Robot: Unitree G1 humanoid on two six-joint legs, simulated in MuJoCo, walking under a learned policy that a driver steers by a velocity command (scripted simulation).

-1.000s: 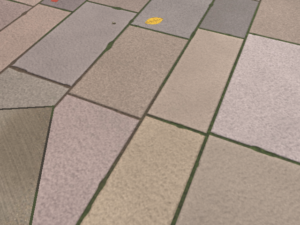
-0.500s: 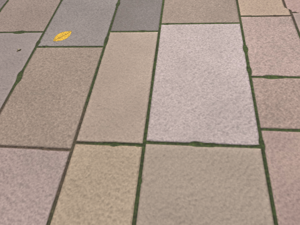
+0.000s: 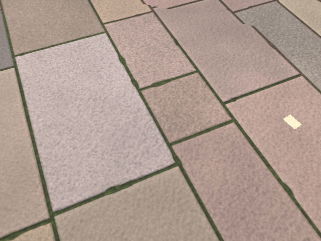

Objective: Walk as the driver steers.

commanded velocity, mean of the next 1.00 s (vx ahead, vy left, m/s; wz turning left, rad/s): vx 0.62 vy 0.00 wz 0.44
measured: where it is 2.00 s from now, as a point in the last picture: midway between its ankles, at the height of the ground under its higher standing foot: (72, 105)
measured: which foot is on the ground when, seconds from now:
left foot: down 0.00-0.22, up 0.24-0.78, down 0.80-1.00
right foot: up 0.00-0.20, down 0.22-0.80, up 0.82-1.00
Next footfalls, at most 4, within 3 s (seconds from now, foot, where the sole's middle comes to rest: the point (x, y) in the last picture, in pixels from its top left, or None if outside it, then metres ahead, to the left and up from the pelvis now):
0.22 right None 0.05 -0.14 -0.77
0.80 left None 0.41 0.20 -0.77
1.26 right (98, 143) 0.89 0.31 -0.77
1.68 left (50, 98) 1.18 0.60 -0.77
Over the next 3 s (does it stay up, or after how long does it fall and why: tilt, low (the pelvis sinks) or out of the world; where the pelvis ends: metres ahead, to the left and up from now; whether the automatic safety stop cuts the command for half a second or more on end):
stays up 1.43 0.39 0.00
